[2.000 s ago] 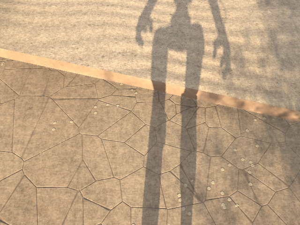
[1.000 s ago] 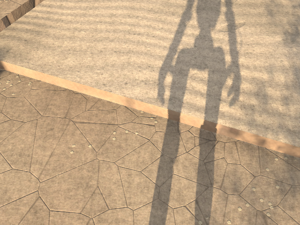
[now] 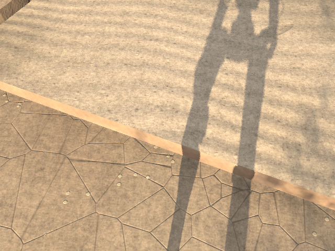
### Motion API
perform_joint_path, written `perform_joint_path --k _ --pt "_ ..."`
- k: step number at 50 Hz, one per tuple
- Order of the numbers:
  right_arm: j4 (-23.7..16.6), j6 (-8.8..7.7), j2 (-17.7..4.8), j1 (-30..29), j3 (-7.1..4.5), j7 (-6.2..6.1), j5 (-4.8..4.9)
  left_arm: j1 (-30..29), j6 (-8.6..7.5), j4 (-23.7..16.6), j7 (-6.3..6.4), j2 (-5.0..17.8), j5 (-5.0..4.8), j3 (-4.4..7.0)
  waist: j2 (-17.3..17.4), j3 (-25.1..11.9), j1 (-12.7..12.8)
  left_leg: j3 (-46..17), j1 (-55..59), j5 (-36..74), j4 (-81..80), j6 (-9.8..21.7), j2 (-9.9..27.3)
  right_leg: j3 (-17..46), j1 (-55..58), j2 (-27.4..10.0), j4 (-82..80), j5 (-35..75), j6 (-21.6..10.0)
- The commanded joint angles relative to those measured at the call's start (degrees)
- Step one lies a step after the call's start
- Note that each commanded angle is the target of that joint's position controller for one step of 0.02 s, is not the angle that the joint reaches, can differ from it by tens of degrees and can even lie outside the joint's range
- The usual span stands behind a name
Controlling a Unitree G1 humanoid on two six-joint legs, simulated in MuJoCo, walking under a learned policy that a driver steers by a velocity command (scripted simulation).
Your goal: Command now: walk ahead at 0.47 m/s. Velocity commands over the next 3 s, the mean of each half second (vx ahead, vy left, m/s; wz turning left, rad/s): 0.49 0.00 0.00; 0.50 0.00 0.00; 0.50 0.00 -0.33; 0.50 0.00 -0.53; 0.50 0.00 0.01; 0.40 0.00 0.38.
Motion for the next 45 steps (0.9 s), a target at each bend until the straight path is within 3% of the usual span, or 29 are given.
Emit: perform_joint_path --k 1,2,3,4,5,6,7,8,9,11,13,15,17,20,26,28,29,30,31,32,33,34,35,36,38,41,43,45 --pt "-3.0 -1.02 -4.4 0.7 -1.14 -0.74 0.11 1.1 -0.69 -1.1 0.59 9.4 0.14 1.63 -6.5 2.3 -4.3 1.7 8.8 -1.7 -3.4 3.0 -3.8 3.5 -4.6 -16.0 6.5 58.4 -4.4" --pt "-1.3 -1.36 -5.6 6.5 -1.84 -1.16 0.11 0.3 -0.53 -1.2 0.70 10.1 0.39 1.87 -6.7 -1.0 -6.8 1.5 14.2 -3.9 -3.9 4.2 -5.2 3.0 -3.3 -16.0 13.6 64.1 -4.0" --pt "1.7 -1.81 -6.7 15.3 -2.66 -1.60 0.04 -0.6 -0.14 -1.4 0.67 10.5 0.34 2.03 -6.0 -5.4 -10.4 1.5 23.4 -3.0 -7.2 5.3 -6.1 2.2 -4.7 -15.1 23.9 63.1 -3.5" --pt "4.0 -2.23 -9.2 23.9 -3.73 -2.17 -0.96 -0.9 0.02 -2.0 0.37 10.1 -0.05 1.90 -4.1 -9.9 -13.7 -4.2 36.3 -6.1 -9.2 7.2 -0.6 1.2 -13.5 -13.2 37.5 50.0 -3.0" --pt "4.3 -2.19 -14.8 29.8 -5.23 -2.43 -2.35 3.2 0.20 -3.7 -0.41 4.6 -1.66 0.87 6.2 -17.3 -12.2 -29.2 50.6 -16.2 -12.0 13.4 16.6 -1.9 -30.5 -5.3 60.3 16.8 -1.2" --pt "4.1 -1.40 -13.9 26.0 -5.17 -1.54 -0.69 3.8 0.44 -3.5 -0.83 6.9 -1.39 1.99 7.0 -19.1 -9.9 -48.7 51.0 -20.8 -21.6 17.6 21.7 4.6 -41.0 0.4 72.1 -8.6 -1.5" --pt "3.1 -1.36 -11.6 18.6 -4.48 -1.29 0.52 -2.4 0.64 -5.5 -0.78 8.6 -0.51 2.52 3.1 -9.2 -7.1 -40.4 42.6 -26.1 -23.6 15.3 19.5 6.6 -45.7 -4.2 71.9 -3.2 -2.3" --pt "2.4 -1.84 -7.5 14.5 -3.39 -1.03 0.76 -6.6 0.35 -6.7 -1.07 8.5 -0.09 2.53 -0.3 -3.5 -6.1 -33.2 34.1 -22.3 -26.0 13.5 17.4 6.3 -45.0 -6.4 68.4 1.2 -2.3" --pt "2.7 -2.40 -5.3 13.1 -2.66 -1.06 0.43 -7.2 0.53 -6.6 -1.17 7.1 0.05 2.53 -1.8 -0.6 -4.0 -27.6 28.1 -16.1 -27.4 11.4 14.8 6.3 -42.2 -8.1 64.5 3.0 -2.1" --pt "4.5 -3.44 -2.8 15.0 -1.58 -1.61 0.29 -5.1 1.96 -6.0 -1.65 4.9 1.24 2.31 -0.6 0.1 -1.2 -19.8 22.2 -6.3 -28.4 9.0 11.3 6.0 -36.7 -9.6 59.5 3.7 -0.8" --pt "5.8 -4.27 -4.5 18.3 -1.65 -1.82 0.31 -6.6 2.93 -6.9 -2.05 4.7 1.37 2.43 0.3 0.4 -0.6 -16.0 21.7 0.5 -28.9 9.0 10.0 4.6 -37.7 -9.9 56.5 5.0 0.2" --pt "6.2 -4.43 -6.2 20.3 -1.82 -1.82 0.36 -11.9 3.53 -9.1 -2.37 5.6 1.33 2.55 0.7 1.6 -1.1 -13.6 22.7 1.4 -30.5 8.8 9.2 3.3 -42.1 -10.8 52.4 8.9 1.3" --pt "6.4 -4.26 -6.2 22.4 -1.58 -1.73 0.45 -17.7 3.60 -11.2 -2.58 6.3 1.08 2.60 0.9 2.8 -2.4 -11.9 24.7 3.8 -31.3 8.2 8.1 2.1 -45.7 -11.3 46.5 13.3 2.3" --pt "6.9 -4.22 -5.9 25.5 -1.22 -1.74 0.57 -24.8 3.31 -13.5 -2.75 5.6 0.42 2.13 1.6 3.2 -4.4 -9.2 27.6 9.9 -30.8 6.8 6.8 0.1 -45.4 -10.1 35.9 18.4 3.0" --pt "8.9 -4.08 -6.6 30.9 -1.17 -2.56 -0.18 -33.2 2.51 -16.7 -2.61 6.1 0.19 1.91 2.6 3.2 -6.9 -8.5 40.1 20.8 -26.6 7.0 9.7 -1.7 -46.1 -7.4 25.0 17.4 0.9" --pt "8.9 -4.02 -7.4 29.5 -1.36 -2.94 -0.42 -31.7 2.00 -16.8 -2.37 6.9 0.16 2.25 3.1 2.4 -5.2 -7.7 42.2 30.4 -22.7 6.4 10.7 -2.1 -42.0 -5.7 22.3 13.2 -0.8" --pt "8.8 -4.00 -7.9 28.5 -1.51 -3.07 -0.48 -28.2 1.72 -15.8 -2.03 7.6 0.21 2.65 3.7 0.5 -3.5 -7.1 42.4 38.6 -18.5 5.7 10.6 -2.8 -37.0 -4.0 21.3 10.9 -1.9" --pt "8.8 -3.83 -8.4 27.7 -1.62 -3.04 -0.49 -21.8 1.34 -13.7 -1.53 8.5 0.36 3.24 3.7 -2.8 -0.8 -6.4 42.4 44.0 -11.1 5.0 9.9 -3.5 -29.8 -2.1 19.2 10.0 -3.0" --pt "8.5 -3.70 -8.2 26.6 -1.48 -2.94 -0.04 -12.1 0.75 -10.5 -0.96 9.9 1.00 4.05 2.4 -7.8 3.3 -4.6 37.4 39.9 -0.3 3.9 7.9 -2.7 -17.2 -2.7 16.1 13.6 -4.6" --pt "6.4 -3.86 -6.4 26.0 -0.81 -2.73 0.64 -1.9 0.36 -8.6 -0.29 14.7 2.50 5.39 -2.4 -15.1 6.6 -2.9 25.2 20.0 16.2 2.9 5.1 10.4 -2.0 -15.1 16.2 10.4 -7.6" --pt "6.3 -3.66 -0.9 33.8 -0.12 -2.00 2.98 -0.2 0.73 -8.1 -0.72 19.4 2.71 6.68 -16.0 -20.9 2.7 -1.7 4.5 -24.9 37.0 0.7 -6.3 38.8 11.6 -30.3 10.1 9.4 -16.9" --pt "6.5 -3.34 -6.9 28.8 -1.59 -2.25 1.18 -5.6 1.49 -8.9 -1.22 15.9 0.58 6.12 -5.3 -16.4 1.6 -9.5 -0.2 -23.0 40.2 1.8 -3.0 38.6 6.1 -26.6 7.0 3.8 -14.6" --pt "4.6 -3.61 -6.7 23.4 -1.77 -1.97 0.75 -11.9 1.39 -9.9 -1.46 12.5 -0.05 5.03 -4.1 -8.1 -0.3 -9.4 -1.6 -17.2 37.8 1.9 -0.5 29.3 -2.7 -24.6 5.3 4.8 -12.4" --pt "4.2 -3.76 -5.6 21.1 -1.63 -1.86 0.55 -14.4 0.96 -9.9 -1.67 9.5 0.16 4.25 -1.6 -4.2 -1.6 -9.2 0.2 -13.9 34.9 1.7 1.2 23.7 -9.1 -22.1 3.2 10.9 -10.8" --pt "4.3 -2.47 -3.8 21.4 -1.59 -1.28 -0.91 -13.9 0.32 -8.2 -1.15 6.5 0.00 3.15 -2.9 -2.2 -4.4 -8.6 4.8 -11.7 30.3 0.6 3.0 15.3 -15.8 -17.9 1.3 18.8 -7.6" --pt "3.8 -1.05 -2.4 20.3 -1.55 -0.38 -1.36 -9.5 -0.72 -6.3 -0.78 8.1 -0.30 3.16 -3.6 -2.1 -5.5 -6.7 4.3 -10.4 27.4 -0.9 3.2 10.8 -16.6 -16.3 0.5 26.5 -7.6" --pt "1.8 -0.59 -2.9 15.3 -1.53 -0.05 -1.43 -7.5 -0.78 -5.8 -0.74 9.4 -0.26 3.28 -4.0 -0.5 -4.9 -5.5 0.3 -7.1 24.4 -1.9 4.2 9.2 -16.3 -15.9 -1.0 26.3 -7.7" --pt "-0.1 -0.39 -3.4 9.6 -1.44 0.07 -1.18 -5.5 -0.66 -5.4 -0.80 9.0 -0.23 2.98 -4.2 0.9 -3.7 -4.5 -2.6 -3.5 19.3 -2.8 4.6 7.9 -15.3 -15.1 -1.9 27.0 -7.2"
